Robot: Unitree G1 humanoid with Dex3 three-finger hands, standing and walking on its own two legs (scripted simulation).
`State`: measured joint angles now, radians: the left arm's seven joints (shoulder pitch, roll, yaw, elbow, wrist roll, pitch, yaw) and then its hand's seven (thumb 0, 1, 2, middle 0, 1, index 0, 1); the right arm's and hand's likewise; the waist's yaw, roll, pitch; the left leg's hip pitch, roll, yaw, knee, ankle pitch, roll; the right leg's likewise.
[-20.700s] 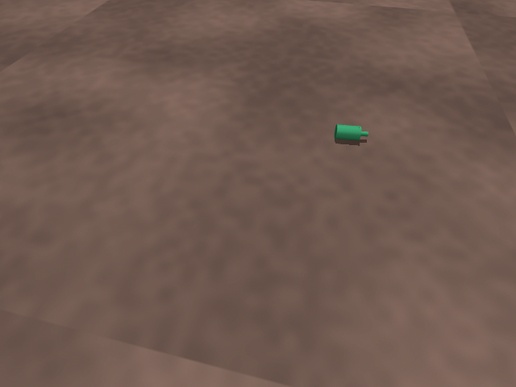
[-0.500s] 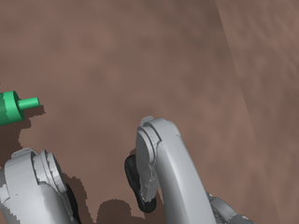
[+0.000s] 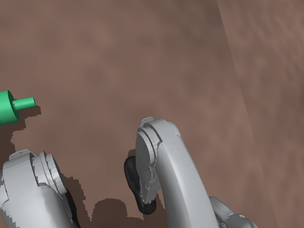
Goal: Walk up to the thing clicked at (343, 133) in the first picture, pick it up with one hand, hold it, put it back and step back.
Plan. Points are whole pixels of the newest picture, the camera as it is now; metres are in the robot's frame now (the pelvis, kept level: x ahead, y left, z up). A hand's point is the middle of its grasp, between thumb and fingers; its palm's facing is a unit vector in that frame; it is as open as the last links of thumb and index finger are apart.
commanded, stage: close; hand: left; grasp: from above
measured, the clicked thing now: out of the picture +0.43 +0.29 -0.25
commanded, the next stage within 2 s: settle in 1.14 s
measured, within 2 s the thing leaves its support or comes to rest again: leaves its support in 1.60 s
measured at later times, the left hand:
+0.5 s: hand out of the picture +0.41 +0.32 -0.23, palm faces -0.44 -0.14 -0.89, open 11.5 cm
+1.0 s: hand out of the picture +0.41 +0.32 -0.23, palm faces -0.43 -0.12 -0.89, open 11.4 cm
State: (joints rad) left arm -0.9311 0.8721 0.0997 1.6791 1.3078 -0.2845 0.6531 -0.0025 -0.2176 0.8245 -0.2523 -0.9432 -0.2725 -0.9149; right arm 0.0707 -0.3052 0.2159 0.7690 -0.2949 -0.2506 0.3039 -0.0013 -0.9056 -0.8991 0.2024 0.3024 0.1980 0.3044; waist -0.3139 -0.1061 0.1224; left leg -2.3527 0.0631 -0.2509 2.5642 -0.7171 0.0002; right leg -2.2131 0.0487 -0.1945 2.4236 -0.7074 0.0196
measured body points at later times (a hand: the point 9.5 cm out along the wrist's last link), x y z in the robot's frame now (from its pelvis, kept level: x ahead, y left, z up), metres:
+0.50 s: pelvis +0.00 +0.00 +0.00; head +0.25 +0.12 +0.35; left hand +0.43 +0.32 -0.18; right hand +0.06 -0.26 -0.07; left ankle +0.06 +0.13 -0.26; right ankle +0.10 -0.11 -0.26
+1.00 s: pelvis -0.01 +0.00 +0.00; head +0.25 +0.12 +0.35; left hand +0.43 +0.32 -0.18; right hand +0.06 -0.26 -0.07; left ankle +0.06 +0.13 -0.26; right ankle +0.10 -0.11 -0.26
